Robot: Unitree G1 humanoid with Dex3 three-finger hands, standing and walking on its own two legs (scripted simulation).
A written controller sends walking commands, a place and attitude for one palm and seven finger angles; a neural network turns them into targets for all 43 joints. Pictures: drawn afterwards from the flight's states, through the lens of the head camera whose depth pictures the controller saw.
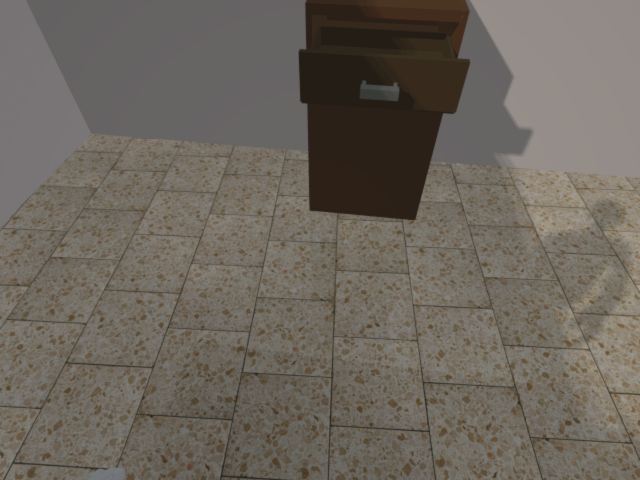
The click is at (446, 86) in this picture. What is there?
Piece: drawer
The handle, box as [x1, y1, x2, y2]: [359, 80, 398, 100]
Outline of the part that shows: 362,81 359,98 397,100 397,83 394,82 392,86 366,85 365,81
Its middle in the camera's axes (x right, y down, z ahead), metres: +0.16 -0.40 +1.03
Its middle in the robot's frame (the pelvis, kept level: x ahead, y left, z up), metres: +1.05 -0.10 -0.01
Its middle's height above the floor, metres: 0.77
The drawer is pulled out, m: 0.28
